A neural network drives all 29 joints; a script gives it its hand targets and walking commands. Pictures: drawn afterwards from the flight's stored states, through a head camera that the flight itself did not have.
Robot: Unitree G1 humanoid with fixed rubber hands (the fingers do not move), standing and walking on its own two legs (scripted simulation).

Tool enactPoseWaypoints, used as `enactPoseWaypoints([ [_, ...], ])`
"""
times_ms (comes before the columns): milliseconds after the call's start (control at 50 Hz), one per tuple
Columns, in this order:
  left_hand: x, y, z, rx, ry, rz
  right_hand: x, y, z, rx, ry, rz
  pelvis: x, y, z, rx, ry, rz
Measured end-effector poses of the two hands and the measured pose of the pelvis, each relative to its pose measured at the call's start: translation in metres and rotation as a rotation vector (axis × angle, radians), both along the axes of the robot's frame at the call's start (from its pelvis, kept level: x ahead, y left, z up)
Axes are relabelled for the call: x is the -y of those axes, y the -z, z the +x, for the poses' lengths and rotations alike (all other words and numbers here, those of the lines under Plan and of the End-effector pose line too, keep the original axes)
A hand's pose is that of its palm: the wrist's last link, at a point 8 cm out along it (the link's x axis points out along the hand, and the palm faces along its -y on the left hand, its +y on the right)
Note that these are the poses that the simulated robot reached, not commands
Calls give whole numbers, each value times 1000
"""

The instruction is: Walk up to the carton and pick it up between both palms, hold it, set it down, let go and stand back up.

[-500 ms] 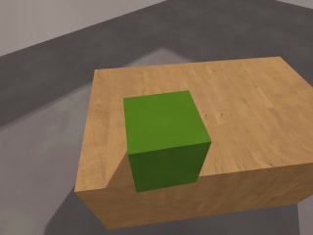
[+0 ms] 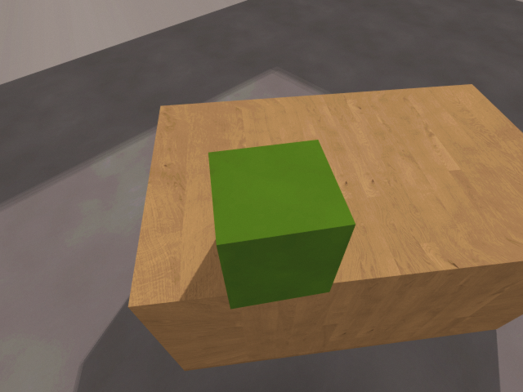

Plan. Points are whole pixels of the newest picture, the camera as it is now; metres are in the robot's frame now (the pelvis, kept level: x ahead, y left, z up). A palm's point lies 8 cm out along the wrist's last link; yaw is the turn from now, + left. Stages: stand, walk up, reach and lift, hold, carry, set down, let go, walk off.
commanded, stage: walk up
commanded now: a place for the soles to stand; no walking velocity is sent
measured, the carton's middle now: (272, 227) +0.42 -0.01 -0.04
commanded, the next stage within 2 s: none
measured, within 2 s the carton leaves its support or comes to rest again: neither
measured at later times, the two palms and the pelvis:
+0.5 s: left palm out of the picture -0.03 +0.32 -0.14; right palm out of the picture -0.01 -0.19 -0.11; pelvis -0.09 +0.05 -0.01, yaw +3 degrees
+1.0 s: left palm out of the picture -0.07 +0.28 -0.13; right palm out of the picture -0.02 -0.21 -0.12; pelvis -0.08 +0.03 +0.00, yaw +5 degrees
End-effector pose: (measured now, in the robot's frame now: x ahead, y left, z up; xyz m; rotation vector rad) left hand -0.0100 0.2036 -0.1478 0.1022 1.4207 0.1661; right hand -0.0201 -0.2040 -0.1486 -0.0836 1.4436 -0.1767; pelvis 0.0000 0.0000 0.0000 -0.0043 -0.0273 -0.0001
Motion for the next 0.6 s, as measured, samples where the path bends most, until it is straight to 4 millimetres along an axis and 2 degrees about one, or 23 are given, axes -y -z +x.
enactPoseWaypoints([
  [80, -27, 2, 9, 82, -6, 69, 22, 3, 10, 53, -34, -74, -5, 9, -21, 11, -17, -7],
  [160, -68, 1, 19, 161, -3, 140, 38, -4, 21, 106, -70, -160, -18, 15, -41, 19, -31, -5],
  [240, -110, 3, 34, 253, 27, 182, 36, -13, 27, 208, -100, -213, -37, 25, -59, 13, -50, -10],
  [300, -128, 0, 37, 298, 36, 186, 24, -19, 21, 253, -124, -215, -46, 26, -71, 23, -54, 13],
  [380, -133, -13, 27, 315, 40, 169, 5, -34, 14, 282, -154, -200, -52, 13, -81, 11, -67, -7],
  [440, -127, -15, 8, 300, 44, 138, -6, -40, 11, 311, -169, -178, -53, 7, -86, 2, -67, -5],
  [520, -114, -11, -23, 241, 38, 101, -13, -39, 7, 334, -177, -150, -51, 6, -89, -3, -57, 3],
  [600, -96, -9, -54, 196, 23, 84, -8, -31, 1, 325, -177, -115, -45, 8, -93, 5, -51, -8],
])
